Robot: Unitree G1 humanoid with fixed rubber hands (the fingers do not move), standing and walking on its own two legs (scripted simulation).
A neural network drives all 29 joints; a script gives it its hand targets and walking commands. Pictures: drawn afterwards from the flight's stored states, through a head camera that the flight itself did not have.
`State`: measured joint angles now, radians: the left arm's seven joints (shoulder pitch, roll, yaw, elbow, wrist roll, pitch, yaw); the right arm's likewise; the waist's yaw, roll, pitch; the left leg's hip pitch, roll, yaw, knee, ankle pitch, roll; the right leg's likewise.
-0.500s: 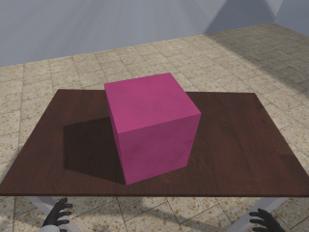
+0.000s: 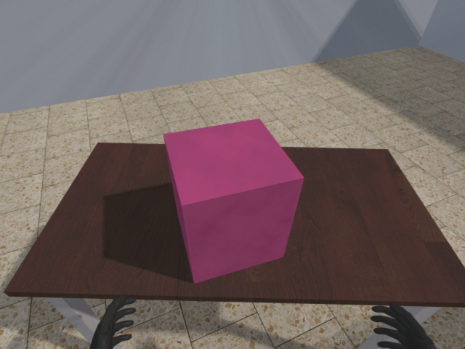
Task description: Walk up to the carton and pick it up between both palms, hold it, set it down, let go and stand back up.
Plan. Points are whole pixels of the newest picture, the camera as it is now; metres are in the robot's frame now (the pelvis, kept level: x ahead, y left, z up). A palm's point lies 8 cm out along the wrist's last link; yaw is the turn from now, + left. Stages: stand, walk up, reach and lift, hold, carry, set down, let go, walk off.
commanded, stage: reach and lift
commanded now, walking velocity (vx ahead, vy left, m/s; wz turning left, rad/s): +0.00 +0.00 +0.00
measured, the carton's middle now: (227, 199) +0.43 +0.04 +0.03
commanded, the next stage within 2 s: none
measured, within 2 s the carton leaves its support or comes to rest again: neither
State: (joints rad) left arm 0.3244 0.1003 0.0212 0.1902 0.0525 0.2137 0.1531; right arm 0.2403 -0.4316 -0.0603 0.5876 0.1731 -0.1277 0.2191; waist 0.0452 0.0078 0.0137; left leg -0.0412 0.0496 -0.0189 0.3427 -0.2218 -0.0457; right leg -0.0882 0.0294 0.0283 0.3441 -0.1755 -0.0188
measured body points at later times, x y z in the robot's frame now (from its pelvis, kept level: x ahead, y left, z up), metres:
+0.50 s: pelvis -0.01 -0.01 +0.00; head -0.03 -0.01 +0.45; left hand +0.18 +0.18 +0.01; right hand +0.20 -0.29 +0.00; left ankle -0.02 +0.15 -0.75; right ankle +0.01 -0.11 -0.75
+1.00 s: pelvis +0.00 -0.02 +0.00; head -0.02 -0.01 +0.45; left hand +0.22 +0.16 +0.05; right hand +0.24 -0.27 +0.03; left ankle -0.02 +0.15 -0.75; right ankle +0.01 -0.11 -0.75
